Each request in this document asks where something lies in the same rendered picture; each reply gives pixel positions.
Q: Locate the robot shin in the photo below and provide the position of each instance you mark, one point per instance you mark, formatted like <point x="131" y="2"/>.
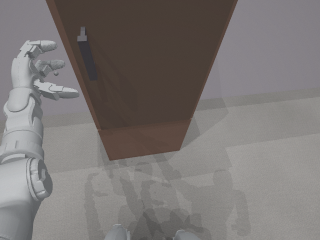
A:
<point x="117" y="226"/>
<point x="179" y="231"/>

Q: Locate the robot left hand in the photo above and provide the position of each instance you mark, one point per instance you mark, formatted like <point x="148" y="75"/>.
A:
<point x="24" y="74"/>

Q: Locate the handle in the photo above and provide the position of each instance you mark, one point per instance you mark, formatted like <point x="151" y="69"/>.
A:
<point x="86" y="53"/>

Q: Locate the left robot forearm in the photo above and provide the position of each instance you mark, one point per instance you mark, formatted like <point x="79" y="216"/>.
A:
<point x="24" y="131"/>

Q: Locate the cupboard door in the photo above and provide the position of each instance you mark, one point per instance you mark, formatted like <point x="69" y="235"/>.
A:
<point x="151" y="56"/>

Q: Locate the robot right shin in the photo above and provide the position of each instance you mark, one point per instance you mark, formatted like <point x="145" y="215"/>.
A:
<point x="179" y="231"/>

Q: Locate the robot left shin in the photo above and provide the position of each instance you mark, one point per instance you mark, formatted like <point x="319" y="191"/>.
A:
<point x="117" y="226"/>

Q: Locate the left robot upper arm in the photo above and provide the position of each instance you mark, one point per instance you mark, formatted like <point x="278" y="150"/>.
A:
<point x="24" y="184"/>

